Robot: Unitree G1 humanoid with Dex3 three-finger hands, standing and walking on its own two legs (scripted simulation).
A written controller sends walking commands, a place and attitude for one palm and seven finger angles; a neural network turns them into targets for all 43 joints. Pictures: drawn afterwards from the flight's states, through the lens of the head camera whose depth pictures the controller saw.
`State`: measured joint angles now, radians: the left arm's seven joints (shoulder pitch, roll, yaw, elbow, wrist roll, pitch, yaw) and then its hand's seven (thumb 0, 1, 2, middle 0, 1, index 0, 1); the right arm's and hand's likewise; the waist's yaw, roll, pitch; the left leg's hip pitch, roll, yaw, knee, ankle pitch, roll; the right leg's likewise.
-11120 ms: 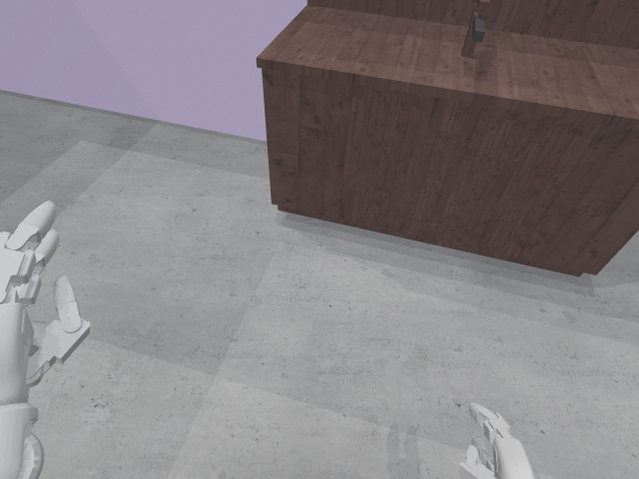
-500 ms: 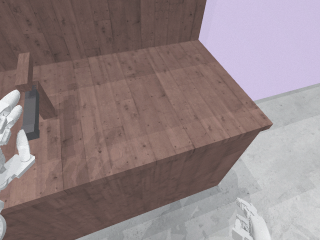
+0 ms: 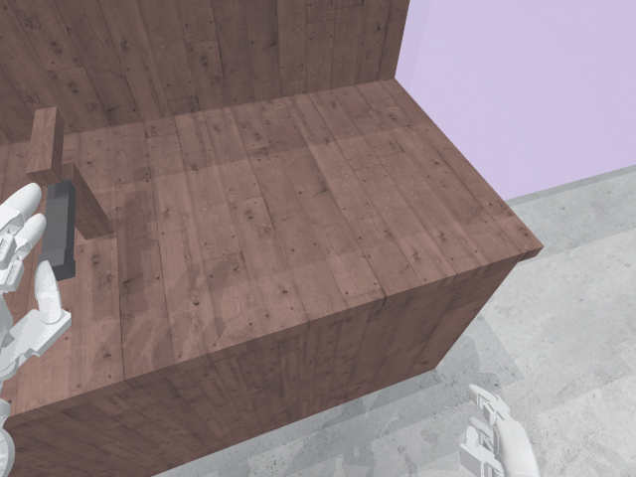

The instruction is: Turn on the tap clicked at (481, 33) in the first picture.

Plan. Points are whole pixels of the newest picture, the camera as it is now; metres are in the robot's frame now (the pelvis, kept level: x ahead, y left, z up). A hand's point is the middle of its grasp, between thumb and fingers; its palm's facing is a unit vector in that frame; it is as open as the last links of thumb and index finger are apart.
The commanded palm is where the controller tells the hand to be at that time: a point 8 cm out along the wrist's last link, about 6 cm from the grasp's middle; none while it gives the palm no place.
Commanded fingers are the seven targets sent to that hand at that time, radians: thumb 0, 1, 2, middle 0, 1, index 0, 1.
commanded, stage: shuffle to correct the standing spot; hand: left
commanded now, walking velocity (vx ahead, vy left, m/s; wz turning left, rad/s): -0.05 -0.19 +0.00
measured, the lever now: (57, 265) +0.32 +0.34 +0.08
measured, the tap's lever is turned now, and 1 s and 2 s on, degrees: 0 0 0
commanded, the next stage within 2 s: come to a stop and stand still in 1.56 s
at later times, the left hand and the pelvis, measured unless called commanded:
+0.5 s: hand (72, 315) +0.22 +0.23 +0.16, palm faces +0.31 -0.85 -0.43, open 7.4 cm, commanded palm +0.16 +0.28 +0.18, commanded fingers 0.00 0.90 0.90 -0.20 -0.30 -0.20 -0.30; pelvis +0.01 +0.00 +0.00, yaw +0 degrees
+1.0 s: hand (77, 316) +0.22 +0.23 +0.16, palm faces +0.31 -0.85 -0.42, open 7.4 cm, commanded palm +0.16 +0.27 +0.18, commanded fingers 0.00 0.90 0.90 -0.20 -0.30 -0.20 -0.30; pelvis +0.00 -0.01 +0.00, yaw +0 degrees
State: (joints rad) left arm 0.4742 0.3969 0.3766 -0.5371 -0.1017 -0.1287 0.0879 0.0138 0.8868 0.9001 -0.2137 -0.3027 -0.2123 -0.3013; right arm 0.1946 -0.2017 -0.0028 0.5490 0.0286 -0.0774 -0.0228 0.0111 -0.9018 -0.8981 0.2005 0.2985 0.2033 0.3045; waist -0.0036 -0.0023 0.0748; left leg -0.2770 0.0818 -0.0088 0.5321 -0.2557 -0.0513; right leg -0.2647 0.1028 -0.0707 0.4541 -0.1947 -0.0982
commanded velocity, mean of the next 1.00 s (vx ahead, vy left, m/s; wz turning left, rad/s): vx -0.04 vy -0.19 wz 0.00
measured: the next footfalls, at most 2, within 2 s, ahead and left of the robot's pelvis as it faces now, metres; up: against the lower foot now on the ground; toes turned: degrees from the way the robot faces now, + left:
none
